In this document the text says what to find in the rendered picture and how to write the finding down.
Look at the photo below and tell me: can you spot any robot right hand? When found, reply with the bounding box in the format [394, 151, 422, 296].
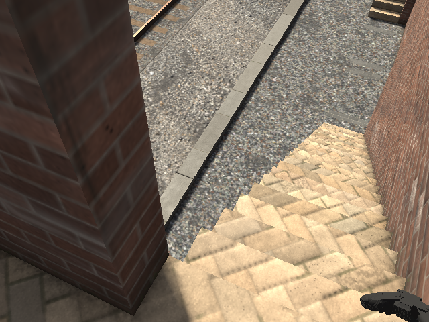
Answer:
[360, 289, 429, 322]

